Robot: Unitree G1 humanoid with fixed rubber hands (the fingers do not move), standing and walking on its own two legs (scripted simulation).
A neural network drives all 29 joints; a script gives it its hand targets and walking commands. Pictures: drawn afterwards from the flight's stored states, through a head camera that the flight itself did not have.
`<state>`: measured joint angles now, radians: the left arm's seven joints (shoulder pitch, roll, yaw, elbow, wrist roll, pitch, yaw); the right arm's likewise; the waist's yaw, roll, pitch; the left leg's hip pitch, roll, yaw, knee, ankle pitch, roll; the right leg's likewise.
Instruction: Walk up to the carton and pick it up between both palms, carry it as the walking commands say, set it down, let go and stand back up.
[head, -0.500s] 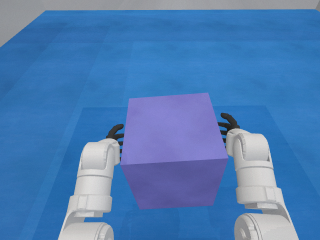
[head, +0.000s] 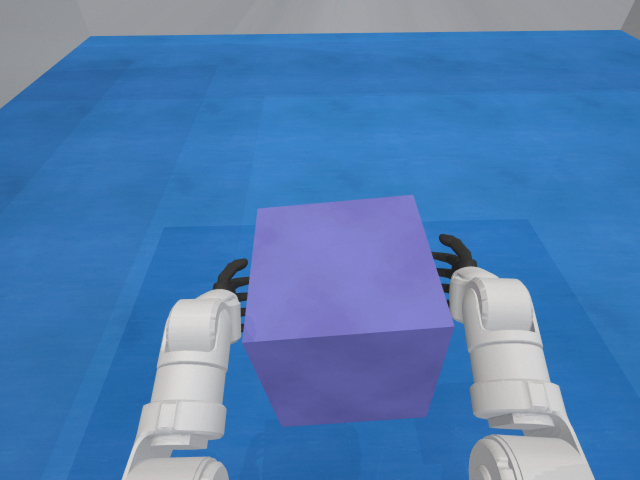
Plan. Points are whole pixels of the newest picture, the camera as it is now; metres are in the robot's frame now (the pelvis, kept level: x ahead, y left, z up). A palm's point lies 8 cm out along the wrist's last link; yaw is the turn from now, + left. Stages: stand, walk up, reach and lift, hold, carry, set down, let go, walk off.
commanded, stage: carry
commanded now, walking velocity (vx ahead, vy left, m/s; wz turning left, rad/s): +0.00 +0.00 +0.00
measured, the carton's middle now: (344, 316) +0.35 +0.00 +0.02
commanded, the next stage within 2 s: hold in 0.86 s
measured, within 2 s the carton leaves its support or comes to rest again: neither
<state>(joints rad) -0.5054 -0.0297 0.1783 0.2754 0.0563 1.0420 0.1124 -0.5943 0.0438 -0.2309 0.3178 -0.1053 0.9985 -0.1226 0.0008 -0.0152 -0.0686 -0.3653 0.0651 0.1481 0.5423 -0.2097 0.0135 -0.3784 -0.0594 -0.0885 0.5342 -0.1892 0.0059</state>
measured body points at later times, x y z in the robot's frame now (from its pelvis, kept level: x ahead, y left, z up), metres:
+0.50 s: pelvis +0.00 +0.01 +0.00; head -0.01 +0.01 +0.45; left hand +0.33 +0.16 +0.05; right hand +0.36 -0.14 +0.08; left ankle +0.04 +0.11 -0.73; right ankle +0.05 -0.13 -0.73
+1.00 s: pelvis +0.02 +0.00 +0.01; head -0.02 +0.01 +0.46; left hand +0.28 +0.16 +0.00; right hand +0.31 -0.14 +0.03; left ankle +0.04 +0.12 -0.73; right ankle +0.06 -0.14 -0.73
